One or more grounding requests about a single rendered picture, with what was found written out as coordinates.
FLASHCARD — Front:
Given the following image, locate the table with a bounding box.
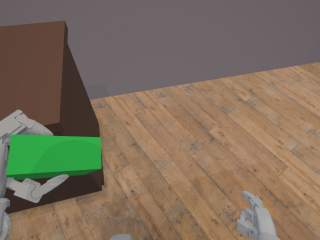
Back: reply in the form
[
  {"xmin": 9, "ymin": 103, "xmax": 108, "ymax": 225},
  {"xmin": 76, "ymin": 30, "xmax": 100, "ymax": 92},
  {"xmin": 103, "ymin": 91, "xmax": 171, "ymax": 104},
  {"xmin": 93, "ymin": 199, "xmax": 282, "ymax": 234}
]
[{"xmin": 0, "ymin": 20, "xmax": 105, "ymax": 214}]

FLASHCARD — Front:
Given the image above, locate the robot right hand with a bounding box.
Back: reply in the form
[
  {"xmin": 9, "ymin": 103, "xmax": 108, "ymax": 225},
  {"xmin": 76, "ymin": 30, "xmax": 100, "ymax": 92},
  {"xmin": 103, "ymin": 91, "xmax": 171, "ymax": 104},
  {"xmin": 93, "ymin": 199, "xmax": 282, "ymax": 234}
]
[{"xmin": 237, "ymin": 190, "xmax": 277, "ymax": 240}]

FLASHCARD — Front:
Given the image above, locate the robot left forearm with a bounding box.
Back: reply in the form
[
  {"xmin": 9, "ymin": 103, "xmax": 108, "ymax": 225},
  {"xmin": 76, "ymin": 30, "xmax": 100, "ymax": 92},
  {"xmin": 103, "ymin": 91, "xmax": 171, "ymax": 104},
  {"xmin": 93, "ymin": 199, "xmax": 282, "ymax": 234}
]
[{"xmin": 0, "ymin": 198, "xmax": 12, "ymax": 240}]

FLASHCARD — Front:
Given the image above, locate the sponge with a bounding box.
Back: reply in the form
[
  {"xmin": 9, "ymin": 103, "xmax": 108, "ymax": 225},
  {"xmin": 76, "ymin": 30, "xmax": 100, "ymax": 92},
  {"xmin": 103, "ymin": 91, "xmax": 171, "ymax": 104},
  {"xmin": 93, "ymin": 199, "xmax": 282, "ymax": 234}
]
[{"xmin": 6, "ymin": 134, "xmax": 102, "ymax": 181}]

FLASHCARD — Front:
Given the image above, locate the robot left hand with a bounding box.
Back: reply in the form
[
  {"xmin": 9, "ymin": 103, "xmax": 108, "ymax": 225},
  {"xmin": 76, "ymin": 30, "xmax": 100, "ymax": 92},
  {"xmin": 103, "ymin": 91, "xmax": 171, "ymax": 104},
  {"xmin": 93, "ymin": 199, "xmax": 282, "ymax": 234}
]
[{"xmin": 0, "ymin": 110, "xmax": 69, "ymax": 203}]

